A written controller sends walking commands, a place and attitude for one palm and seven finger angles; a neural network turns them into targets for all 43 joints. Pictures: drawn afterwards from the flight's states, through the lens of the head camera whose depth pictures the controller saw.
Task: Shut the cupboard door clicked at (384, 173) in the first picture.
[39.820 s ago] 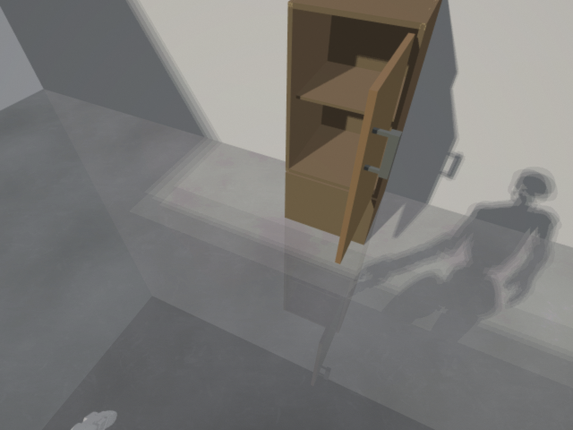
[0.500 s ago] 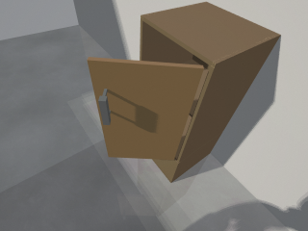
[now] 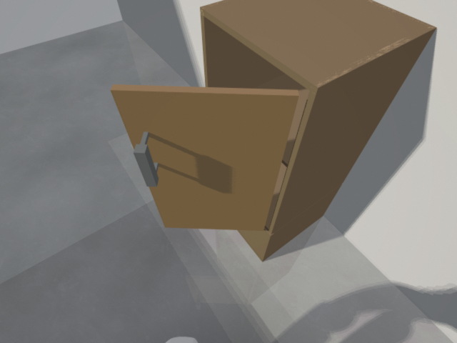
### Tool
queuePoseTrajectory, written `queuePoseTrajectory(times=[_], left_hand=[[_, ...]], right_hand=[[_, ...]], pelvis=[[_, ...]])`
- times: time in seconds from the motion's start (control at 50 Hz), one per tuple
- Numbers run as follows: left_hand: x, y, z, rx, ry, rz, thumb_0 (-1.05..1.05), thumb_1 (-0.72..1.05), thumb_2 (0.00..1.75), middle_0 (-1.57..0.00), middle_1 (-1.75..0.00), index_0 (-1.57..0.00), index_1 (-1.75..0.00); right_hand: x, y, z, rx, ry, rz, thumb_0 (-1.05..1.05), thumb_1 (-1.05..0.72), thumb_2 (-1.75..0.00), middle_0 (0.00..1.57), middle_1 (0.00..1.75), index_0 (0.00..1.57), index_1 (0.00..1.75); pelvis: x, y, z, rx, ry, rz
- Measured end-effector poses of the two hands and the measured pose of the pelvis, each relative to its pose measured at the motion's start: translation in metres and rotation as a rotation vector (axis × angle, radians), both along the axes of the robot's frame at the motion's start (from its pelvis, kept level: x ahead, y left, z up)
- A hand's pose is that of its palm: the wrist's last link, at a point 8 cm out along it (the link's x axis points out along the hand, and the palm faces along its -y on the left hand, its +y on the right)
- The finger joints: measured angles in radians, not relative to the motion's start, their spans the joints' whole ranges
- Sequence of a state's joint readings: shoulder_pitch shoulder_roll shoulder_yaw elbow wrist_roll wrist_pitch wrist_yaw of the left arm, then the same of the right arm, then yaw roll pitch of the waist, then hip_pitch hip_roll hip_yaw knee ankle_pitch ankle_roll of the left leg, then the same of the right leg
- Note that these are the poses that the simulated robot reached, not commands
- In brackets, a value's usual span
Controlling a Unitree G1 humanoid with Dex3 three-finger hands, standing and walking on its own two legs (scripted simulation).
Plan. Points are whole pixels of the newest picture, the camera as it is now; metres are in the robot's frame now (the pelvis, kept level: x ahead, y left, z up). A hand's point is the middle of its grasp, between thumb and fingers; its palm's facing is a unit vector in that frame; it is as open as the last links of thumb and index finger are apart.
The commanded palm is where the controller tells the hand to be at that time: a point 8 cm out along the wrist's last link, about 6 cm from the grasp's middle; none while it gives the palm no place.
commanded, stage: come to a stop and stand still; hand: left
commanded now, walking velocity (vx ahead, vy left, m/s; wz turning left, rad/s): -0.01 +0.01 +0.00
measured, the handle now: (149, 159) +0.48 +0.22 -0.03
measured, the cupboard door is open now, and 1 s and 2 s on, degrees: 52 52 52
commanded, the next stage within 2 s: look again from close up in 0.76 s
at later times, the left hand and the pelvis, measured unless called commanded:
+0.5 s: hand out of the picture -0.06 +0.27 -0.18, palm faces +0.04 -0.96 -0.27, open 7.4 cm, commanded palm none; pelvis -0.08 +0.07 -0.01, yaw -1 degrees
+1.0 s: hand out of the picture -0.09 +0.25 -0.18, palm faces -0.01 -0.98 -0.19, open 7.3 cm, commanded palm none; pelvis -0.13 +0.08 -0.01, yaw -3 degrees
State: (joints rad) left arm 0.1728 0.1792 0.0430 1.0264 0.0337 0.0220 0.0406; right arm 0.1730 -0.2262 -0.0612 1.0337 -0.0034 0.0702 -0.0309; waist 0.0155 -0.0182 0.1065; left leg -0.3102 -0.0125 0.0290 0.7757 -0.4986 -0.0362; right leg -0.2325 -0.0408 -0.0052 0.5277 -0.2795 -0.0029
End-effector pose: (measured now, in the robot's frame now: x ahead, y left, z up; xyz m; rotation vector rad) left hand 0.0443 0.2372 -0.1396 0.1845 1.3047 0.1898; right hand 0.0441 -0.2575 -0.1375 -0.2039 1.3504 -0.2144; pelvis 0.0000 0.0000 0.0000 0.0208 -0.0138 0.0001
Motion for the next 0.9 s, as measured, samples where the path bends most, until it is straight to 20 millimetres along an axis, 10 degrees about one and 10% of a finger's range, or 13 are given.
queuePoseTrajectory(times=[0.32,0.68,0.9], left_hand=[[-0.027,0.074,0.0,0.036,-0.132,-0.062,0.0,0.91,0.9,-0.2,-0.3,-0.2,-0.3],[-0.202,0.053,-0.014,-0.047,0.151,0.078,0.01,0.91,0.9,-0.2,-0.3,-0.2,-0.3],[-0.153,0.064,-0.018,-0.074,0.003,-0.009,0.01,0.91,0.9,-0.2,-0.3,-0.2,-0.3]], right_hand=[[-0.012,0.094,-0.002,0.078,-0.265,0.038,0.01,-0.91,-0.9,0.2,0.3,0.2,0.3],[-0.087,0.08,-0.006,0.04,-0.14,0.04,0.01,-0.91,-0.9,0.21,0.3,0.21,0.3],[-0.191,0.105,-0.002,0.025,0.0,-0.061,0.01,-0.91,-0.9,0.2,0.3,0.2,0.3]], pelvis=[[-0.046,0.062,-0.014,-0.027,-0.075,-0.031],[-0.098,0.069,-0.014,-0.032,-0.046,0.012],[-0.123,0.08,-0.008,-0.031,-0.035,-0.032]])
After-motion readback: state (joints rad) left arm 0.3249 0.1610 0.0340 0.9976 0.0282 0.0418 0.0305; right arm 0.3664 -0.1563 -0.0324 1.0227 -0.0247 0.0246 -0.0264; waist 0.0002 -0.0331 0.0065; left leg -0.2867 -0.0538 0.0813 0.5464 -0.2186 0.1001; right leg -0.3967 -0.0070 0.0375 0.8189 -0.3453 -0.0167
